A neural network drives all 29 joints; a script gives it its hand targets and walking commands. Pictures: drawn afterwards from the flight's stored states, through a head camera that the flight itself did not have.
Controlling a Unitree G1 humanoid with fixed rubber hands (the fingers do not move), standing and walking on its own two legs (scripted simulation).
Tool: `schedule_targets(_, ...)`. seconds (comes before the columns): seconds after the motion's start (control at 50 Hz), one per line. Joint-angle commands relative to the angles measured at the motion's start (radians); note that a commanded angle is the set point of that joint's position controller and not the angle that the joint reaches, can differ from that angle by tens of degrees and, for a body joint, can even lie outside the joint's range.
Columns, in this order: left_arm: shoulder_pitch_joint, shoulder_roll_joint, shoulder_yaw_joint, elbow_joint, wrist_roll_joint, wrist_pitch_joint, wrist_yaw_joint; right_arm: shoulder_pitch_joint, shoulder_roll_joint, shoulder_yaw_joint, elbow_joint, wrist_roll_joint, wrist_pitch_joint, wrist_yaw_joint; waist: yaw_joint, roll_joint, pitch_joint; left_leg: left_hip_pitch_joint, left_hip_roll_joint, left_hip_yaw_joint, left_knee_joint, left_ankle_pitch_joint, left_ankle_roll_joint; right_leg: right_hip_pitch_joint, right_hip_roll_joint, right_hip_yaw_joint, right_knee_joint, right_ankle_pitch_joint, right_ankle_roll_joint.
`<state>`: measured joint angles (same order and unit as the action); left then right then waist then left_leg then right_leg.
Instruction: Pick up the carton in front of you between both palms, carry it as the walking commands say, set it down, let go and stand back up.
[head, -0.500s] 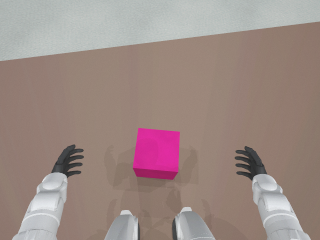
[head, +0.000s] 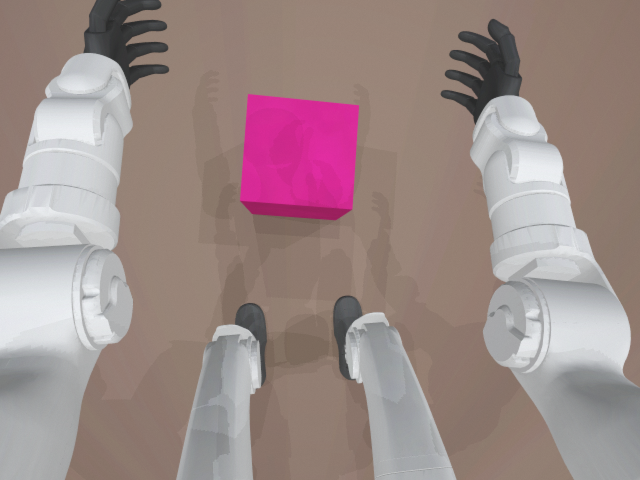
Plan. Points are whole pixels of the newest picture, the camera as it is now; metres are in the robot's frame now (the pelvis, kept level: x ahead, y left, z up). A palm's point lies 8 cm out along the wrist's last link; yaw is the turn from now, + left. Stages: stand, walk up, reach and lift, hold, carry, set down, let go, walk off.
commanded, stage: reach and lift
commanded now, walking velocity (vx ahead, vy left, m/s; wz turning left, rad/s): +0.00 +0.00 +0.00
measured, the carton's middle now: (298, 166) +0.54 -0.03 -0.53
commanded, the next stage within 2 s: none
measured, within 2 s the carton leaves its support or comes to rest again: leaves its support in 1.86 s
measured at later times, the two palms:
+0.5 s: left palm (180, 124) +0.56 +0.16 -0.28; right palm (426, 143) +0.51 -0.22 -0.28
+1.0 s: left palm (207, 153) +0.56 +0.16 -0.46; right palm (388, 166) +0.52 -0.21 -0.46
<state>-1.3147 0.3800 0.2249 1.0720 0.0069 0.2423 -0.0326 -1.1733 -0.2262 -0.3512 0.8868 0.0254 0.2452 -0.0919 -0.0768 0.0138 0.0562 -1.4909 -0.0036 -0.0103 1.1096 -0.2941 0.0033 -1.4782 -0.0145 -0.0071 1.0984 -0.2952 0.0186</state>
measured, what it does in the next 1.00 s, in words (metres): lowers itself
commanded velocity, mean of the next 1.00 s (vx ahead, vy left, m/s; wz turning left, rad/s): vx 0.00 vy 0.00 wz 0.00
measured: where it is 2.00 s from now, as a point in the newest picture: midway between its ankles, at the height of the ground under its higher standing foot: (303, 356)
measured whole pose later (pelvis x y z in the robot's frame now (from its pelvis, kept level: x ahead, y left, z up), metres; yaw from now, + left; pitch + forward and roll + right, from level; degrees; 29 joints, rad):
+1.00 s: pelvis -0.02 +0.00 -0.28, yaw -2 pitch +37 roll -2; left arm -1.65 0.47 -0.01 1.25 -0.22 0.09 0.08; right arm -1.54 -0.32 -0.18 1.14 0.21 0.07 -0.14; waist -0.06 -0.02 0.44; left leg -2.27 -0.03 -0.04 2.17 -0.56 -0.02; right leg -2.25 0.03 0.01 2.15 -0.55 0.05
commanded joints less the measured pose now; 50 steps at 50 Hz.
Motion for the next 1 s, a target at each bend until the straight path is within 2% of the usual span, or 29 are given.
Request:
schedule_targets(0.0,-0.319,0.127,0.041,-0.086,0.040,-0.036,-0.002,-0.268,-0.109,-0.052,-0.116,-0.034,-0.039,0.000,-0.020,0.055,-1.047,0.552,-0.067,0.019,-0.092,0.092,-0.026,0.441,0.073,-0.060,-0.091,0.099,0.039)
schedule_targets(0.06,-0.310,0.100,0.060,-0.119,0.074,-0.057,0.000,-0.235,-0.090,-0.081,-0.147,-0.061,-0.066,0.008,-0.024,0.075,-1.149,0.638,-0.073,0.010,-0.065,0.283,-0.024,0.422,0.082,-0.064,-0.075,0.255,0.034)
schedule_targets(0.12,-0.263,0.046,0.085,-0.139,0.103,-0.085,0.000,-0.179,-0.053,-0.108,-0.154,-0.086,-0.102,0.022,-0.024,0.087,-1.144,0.640,-0.072,-0.006,-0.020,0.437,-0.021,0.328,0.086,-0.058,-0.047,0.362,0.029)
schedule_targets(0.18,-0.198,-0.004,0.113,-0.144,0.127,-0.117,0.006,-0.124,-0.017,-0.128,-0.147,-0.107,-0.141,0.033,-0.016,0.086,-1.101,0.553,-0.067,-0.021,0.044,0.534,-0.019,0.214,0.085,-0.046,0.008,0.432,0.031)
schedule_targets(0.24,-0.132,-0.034,0.131,-0.134,0.140,-0.144,0.019,-0.072,0.000,-0.135,-0.125,-0.118,-0.174,0.038,-0.006,0.080,-1.065,0.427,-0.061,-0.033,0.130,0.566,-0.019,0.097,0.084,-0.037,0.095,0.447,0.038)
schedule_targets(0.3,-0.096,-0.036,0.127,-0.125,0.129,-0.162,0.035,-0.050,-0.003,-0.127,-0.098,-0.113,-0.193,0.033,0.000,0.070,-1.043,0.256,-0.063,-0.026,0.223,0.489,-0.029,0.024,0.083,-0.031,0.196,0.410,0.044)
schedule_targets(0.36,-0.113,-0.011,0.092,-0.141,0.087,-0.179,0.054,-0.079,-0.019,-0.093,-0.099,-0.080,-0.204,0.020,0.003,0.057,-1.076,0.109,-0.068,-0.011,0.325,0.426,-0.034,0.016,0.083,-0.024,0.308,0.413,0.047)
schedule_targets(0.48,-0.221,0.093,-0.047,-0.182,-0.059,-0.182,0.103,-0.184,-0.106,0.038,-0.118,0.059,-0.197,-0.024,0.000,0.054,-1.286,0.084,-0.064,0.013,0.543,0.384,-0.035,0.022,0.078,-0.036,0.532,0.406,0.053)
schedule_targets(0.6,-0.385,0.158,-0.140,-0.176,-0.167,-0.143,0.123,-0.328,-0.181,0.119,-0.106,0.162,-0.156,-0.057,-0.005,0.092,-1.294,0.079,-0.046,0.037,0.682,0.174,-0.037,-0.081,0.067,-0.068,0.660,0.175,0.047)
schedule_targets(0.68,-0.491,0.176,-0.168,-0.083,-0.200,-0.118,0.123,-0.447,-0.201,0.133,-0.030,0.187,-0.132,-0.065,-0.010,0.085,-1.140,-0.018,-0.027,0.031,0.729,-0.021,-0.030,-0.148,0.050,-0.074,0.715,-0.001,0.042)
schedule_targets(0.74,-0.535,0.181,-0.181,0.013,-0.204,-0.119,0.115,-0.507,-0.205,0.133,0.056,0.181,-0.135,-0.058,-0.010,0.070,-1.013,-0.084,-0.015,0.021,0.765,-0.101,-0.024,-0.195,0.038,-0.073,0.755,-0.077,0.038)
schedule_targets(0.86,-0.603,0.202,-0.189,0.114,-0.196,-0.155,0.104,-0.588,-0.217,0.135,0.166,0.165,-0.168,-0.044,-0.004,0.052,-0.879,-0.155,-0.006,0.003,0.853,-0.085,-0.023,-0.226,0.029,-0.060,0.853,-0.054,0.038)
schedule_targets(0.98,-0.668,0.233,-0.241,0.049,-0.239,-0.190,0.116,-0.645,-0.255,0.170,0.134,0.204,-0.205,-0.056,-0.017,0.066,-1.006,-0.083,-0.011,0.007,0.943,0.047,-0.028,-0.168,0.035,-0.054,0.934,0.085,0.034)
